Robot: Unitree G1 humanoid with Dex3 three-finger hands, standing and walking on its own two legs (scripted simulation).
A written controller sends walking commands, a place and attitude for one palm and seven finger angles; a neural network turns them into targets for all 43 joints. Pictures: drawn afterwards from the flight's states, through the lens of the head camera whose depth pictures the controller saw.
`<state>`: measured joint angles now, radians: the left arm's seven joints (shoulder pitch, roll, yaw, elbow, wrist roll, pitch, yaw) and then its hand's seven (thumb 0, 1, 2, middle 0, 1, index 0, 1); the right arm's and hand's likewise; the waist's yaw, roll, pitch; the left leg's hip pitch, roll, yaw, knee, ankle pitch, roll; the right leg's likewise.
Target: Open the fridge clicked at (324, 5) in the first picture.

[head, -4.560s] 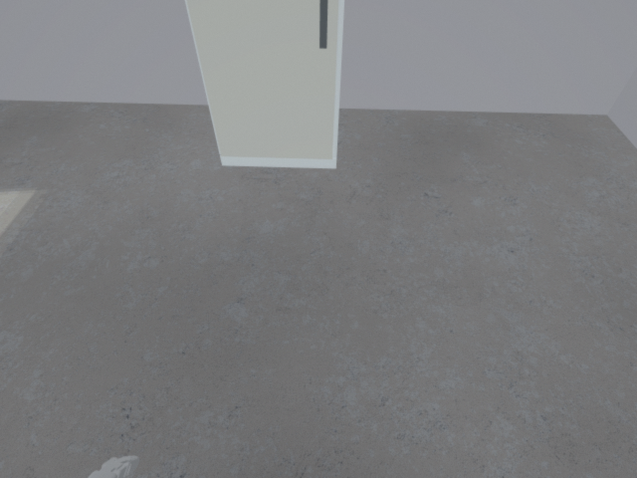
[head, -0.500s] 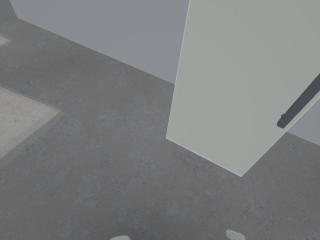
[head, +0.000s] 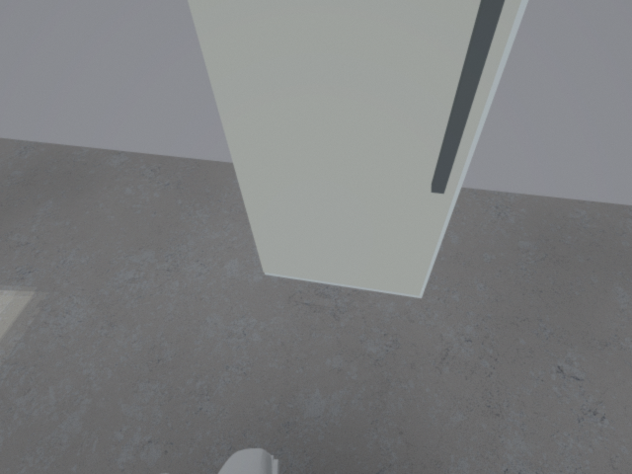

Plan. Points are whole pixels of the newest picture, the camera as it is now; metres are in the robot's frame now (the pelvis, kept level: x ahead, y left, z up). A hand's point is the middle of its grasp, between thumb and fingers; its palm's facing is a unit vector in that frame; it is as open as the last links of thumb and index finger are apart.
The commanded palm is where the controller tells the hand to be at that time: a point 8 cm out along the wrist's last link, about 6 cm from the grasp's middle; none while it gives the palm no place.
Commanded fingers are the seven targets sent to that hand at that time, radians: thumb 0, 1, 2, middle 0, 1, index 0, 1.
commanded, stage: turn to face it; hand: right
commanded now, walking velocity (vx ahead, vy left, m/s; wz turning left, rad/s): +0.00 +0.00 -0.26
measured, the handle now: (464, 87) +0.71 -0.22 +0.10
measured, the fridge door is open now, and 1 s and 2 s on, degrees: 0 0 0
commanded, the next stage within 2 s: take the last steps up to it in 0.16 s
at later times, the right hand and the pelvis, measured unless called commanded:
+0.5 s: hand out of the picture -0.01 -0.13 -0.15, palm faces +0.21 +0.95 -0.24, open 7.3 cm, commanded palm none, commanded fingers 0.00 -0.90 -0.90 0.20 0.30 0.20 0.30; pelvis -0.01 +0.05 +0.01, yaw -9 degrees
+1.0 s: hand out of the picture +0.07 -0.22 -0.18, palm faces +0.20 +0.97 -0.17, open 7.4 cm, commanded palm none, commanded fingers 0.00 -0.90 -0.90 0.20 0.30 0.20 0.30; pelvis +0.09 -0.03 +0.00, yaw -8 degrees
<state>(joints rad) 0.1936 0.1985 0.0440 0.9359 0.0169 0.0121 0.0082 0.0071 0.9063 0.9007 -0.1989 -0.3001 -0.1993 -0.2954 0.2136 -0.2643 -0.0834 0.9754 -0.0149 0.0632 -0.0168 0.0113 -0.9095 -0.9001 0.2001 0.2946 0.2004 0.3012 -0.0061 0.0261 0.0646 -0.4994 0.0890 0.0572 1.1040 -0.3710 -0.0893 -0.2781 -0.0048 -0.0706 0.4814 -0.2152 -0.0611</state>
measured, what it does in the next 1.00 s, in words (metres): steps on the spot: left foot, then right foot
